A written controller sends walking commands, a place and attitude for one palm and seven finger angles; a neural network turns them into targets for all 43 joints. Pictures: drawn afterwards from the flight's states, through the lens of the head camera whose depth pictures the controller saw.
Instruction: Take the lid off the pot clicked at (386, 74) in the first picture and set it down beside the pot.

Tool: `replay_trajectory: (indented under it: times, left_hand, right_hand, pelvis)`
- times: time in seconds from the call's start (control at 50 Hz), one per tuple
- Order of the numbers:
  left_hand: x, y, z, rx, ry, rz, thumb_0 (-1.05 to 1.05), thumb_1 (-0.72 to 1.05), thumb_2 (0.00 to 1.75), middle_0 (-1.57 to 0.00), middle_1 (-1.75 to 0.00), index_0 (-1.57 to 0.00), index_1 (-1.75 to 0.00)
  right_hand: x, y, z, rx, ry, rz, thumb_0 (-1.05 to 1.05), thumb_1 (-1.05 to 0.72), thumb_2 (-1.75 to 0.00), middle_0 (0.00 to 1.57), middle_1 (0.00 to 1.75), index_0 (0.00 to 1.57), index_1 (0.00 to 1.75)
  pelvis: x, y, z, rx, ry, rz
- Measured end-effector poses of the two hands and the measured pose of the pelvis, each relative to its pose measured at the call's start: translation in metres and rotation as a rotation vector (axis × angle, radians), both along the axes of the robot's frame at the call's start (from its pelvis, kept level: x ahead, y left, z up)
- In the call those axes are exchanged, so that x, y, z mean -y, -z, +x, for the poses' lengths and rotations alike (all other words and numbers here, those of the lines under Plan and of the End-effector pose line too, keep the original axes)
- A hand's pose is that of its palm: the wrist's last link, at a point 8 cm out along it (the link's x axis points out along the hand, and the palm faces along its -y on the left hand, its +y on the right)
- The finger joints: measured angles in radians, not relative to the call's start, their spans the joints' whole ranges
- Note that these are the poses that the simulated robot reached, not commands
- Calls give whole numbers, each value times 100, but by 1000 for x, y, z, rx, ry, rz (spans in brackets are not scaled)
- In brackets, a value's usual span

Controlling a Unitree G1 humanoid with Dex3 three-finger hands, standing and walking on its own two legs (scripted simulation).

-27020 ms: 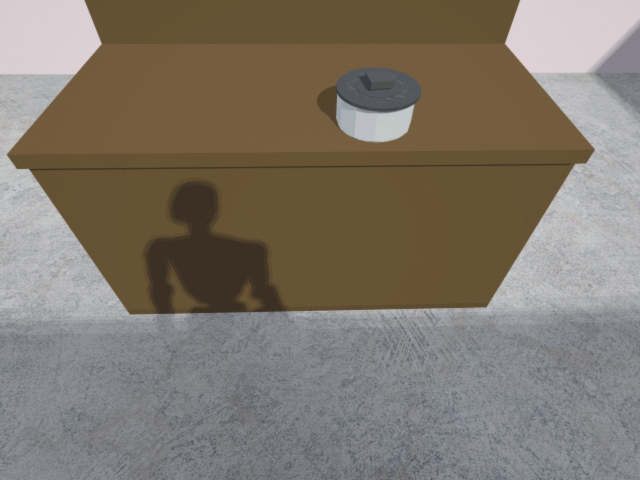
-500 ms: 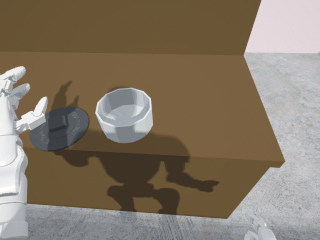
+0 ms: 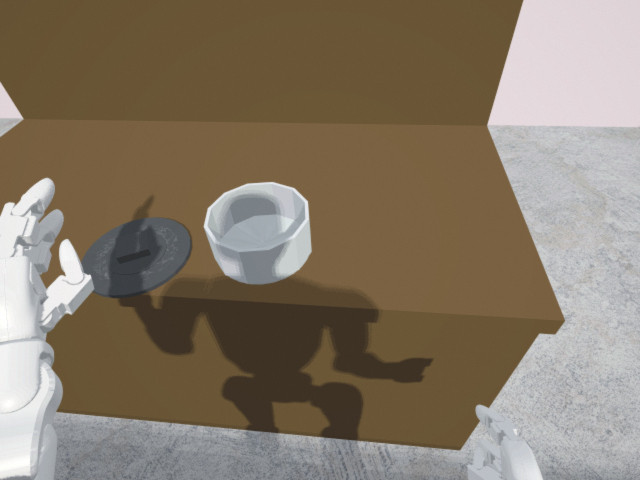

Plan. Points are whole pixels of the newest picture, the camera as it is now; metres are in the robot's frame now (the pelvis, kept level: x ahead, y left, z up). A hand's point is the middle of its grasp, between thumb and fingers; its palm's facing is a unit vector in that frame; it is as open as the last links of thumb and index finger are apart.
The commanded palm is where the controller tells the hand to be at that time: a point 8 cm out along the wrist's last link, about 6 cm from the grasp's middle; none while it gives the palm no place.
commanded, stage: draw the hand back to the body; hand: left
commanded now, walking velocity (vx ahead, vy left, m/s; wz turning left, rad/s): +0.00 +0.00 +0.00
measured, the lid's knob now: (133, 246) +0.48 +0.40 -0.01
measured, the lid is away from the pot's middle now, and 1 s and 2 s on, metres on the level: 0.23 0.23 0.23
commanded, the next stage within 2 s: step back with the hand held close in 0.56 s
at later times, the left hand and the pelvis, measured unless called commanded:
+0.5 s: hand (75, 352) +0.18 +0.25 +0.16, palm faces +0.39 -0.84 -0.38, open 7.4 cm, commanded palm +0.13 +0.29 +0.17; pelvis +0.00 +0.01 +0.00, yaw +0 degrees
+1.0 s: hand (76, 360) +0.18 +0.26 +0.14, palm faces +0.25 -0.84 -0.48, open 7.4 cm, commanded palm +0.12 +0.31 +0.17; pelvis -0.02 +0.03 -0.01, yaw -1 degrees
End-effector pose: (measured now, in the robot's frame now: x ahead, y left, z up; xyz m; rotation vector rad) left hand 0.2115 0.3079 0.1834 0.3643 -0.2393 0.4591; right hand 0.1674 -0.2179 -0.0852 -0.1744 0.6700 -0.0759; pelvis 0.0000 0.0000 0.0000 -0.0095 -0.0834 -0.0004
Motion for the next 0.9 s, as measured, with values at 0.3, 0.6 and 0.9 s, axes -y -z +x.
replay_trajectory:
  times: [0.3,0.6,0.9]
  left_hand:
    - [16,6,-46,-39,56,51,1,89,90,-21,-30,-21,-30]
    - [16,8,-69,-67,51,68,1,89,90,-21,-31,-21,-30]
    - [8,8,-53,-52,150,150,1,89,90,-20,-30,-21,-30]
  right_hand:
    - [-9,-6,-1,55,-16,-6,2,-90,-90,21,30,20,30]
    - [-29,-13,15,99,-55,-5,2,-90,-90,21,30,20,30]
    - [-17,-16,-4,0,9,-56,2,-90,-90,21,30,21,30]
  pelvis:
    - [-7,1,-3,13,1,-3]
    - [-15,3,2,14,-3,-9]
    - [-26,5,-9,-56,17,-1]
